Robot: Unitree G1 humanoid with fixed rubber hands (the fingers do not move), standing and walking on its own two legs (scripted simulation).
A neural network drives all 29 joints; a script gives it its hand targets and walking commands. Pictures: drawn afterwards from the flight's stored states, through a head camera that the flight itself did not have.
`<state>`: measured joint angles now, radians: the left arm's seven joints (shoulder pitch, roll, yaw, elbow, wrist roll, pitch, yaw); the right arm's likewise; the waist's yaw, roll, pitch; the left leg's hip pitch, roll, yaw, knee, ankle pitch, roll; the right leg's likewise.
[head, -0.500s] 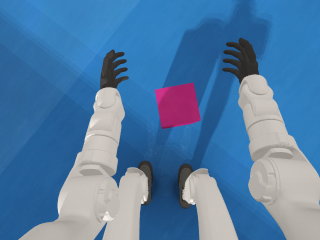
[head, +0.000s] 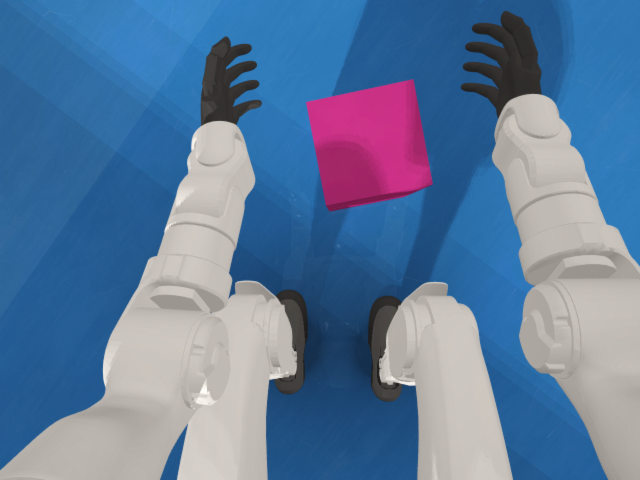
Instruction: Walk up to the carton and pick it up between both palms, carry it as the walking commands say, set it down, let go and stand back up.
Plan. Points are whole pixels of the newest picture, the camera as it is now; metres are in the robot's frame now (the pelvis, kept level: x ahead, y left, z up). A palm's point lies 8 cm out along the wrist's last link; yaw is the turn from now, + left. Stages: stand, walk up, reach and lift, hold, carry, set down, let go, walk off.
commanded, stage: reach and lift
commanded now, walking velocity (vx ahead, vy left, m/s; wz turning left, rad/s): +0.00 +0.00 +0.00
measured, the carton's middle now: (363, 157) +0.49 -0.05 -0.37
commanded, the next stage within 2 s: none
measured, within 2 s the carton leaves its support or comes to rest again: leaves its support in 1.82 s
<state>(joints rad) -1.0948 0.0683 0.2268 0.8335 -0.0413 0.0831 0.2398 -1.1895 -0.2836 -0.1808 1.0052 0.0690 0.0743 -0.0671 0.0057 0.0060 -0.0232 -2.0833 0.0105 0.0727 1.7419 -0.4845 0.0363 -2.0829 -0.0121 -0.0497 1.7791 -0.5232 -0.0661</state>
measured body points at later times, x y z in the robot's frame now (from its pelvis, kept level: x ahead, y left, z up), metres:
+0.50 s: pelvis -0.02 -0.01 -0.10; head +0.34 -0.04 +0.16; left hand +0.51 +0.12 -0.28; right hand +0.52 -0.18 -0.29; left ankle +0.11 +0.10 -0.45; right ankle +0.09 -0.09 -0.45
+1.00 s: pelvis -0.02 +0.00 -0.11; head +0.34 -0.04 +0.14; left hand +0.52 +0.11 -0.29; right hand +0.52 -0.17 -0.31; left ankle +0.11 +0.11 -0.45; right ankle +0.09 -0.09 -0.45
